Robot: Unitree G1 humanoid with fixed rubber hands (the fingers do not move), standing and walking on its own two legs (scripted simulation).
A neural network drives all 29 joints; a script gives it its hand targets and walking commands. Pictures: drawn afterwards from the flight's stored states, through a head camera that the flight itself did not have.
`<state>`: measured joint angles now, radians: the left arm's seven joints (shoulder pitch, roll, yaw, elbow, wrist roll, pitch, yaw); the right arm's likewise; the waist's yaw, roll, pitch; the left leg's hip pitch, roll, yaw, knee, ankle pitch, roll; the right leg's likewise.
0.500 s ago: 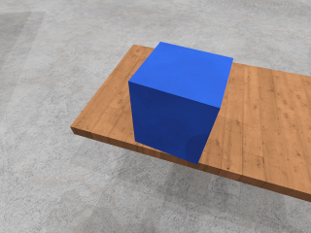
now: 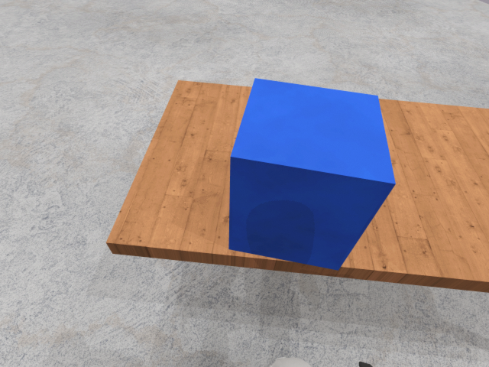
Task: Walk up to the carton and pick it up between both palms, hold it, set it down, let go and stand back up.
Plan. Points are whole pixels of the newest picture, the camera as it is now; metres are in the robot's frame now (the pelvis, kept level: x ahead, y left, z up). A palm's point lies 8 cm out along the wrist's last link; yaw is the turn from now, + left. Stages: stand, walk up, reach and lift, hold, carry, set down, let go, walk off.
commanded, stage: walk up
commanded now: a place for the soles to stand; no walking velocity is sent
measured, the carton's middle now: (298, 177) +0.42 -0.10 +0.07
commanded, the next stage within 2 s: none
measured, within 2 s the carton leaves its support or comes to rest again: neither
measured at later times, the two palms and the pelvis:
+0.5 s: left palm out of the picture +0.14 +0.23 -0.13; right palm out of the picture +0.01 -0.23 -0.13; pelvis +0.01 +0.01 +0.00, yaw -13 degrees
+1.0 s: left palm out of the picture +0.16 +0.24 -0.13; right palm out of the picture -0.01 -0.26 -0.13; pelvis +0.02 +0.00 +0.00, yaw -20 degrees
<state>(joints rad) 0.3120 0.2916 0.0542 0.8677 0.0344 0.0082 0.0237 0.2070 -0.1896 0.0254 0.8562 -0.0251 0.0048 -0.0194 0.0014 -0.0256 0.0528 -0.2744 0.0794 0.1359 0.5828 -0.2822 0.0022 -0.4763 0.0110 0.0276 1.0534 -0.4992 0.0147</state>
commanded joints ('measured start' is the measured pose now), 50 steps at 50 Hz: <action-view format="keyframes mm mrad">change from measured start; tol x16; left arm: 1 0 16 -5 -91 -23 -9 -5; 50 -51 92 -16 20 -11 18 -19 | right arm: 1 8 -193 -50 -44 -13 -29 -11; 50 -47 -259 -65 24 4 -9 -31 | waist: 1 -10 192 -35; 12 31 -200 -51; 20 20 194 -19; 39 -9 -131 -73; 50 21 192 62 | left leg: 1 137 266 -180 -164 410 182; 6 -51 189 -25 67 347 76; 8 -148 -32 -26 370 -330 -1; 10 -240 -8 -107 412 -423 2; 16 127 -18 -70 -46 42 11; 20 -106 242 -384 -327 -213 176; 38 149 -2 -62 -86 -108 46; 50 19 390 -244 -337 59 270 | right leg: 1 -7 -48 10 -247 65 6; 5 229 -12 -72 -490 453 -22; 8 290 -306 378 -593 857 -226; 13 235 -242 370 -658 458 -217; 16 109 -157 246 -552 491 -135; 20 188 27 71 -327 85 -36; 35 121 -98 334 -628 420 -97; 38 79 -70 370 -694 217 -81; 46 -8 39 166 -375 337 -37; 50 -51 -16 70 -134 -25 -16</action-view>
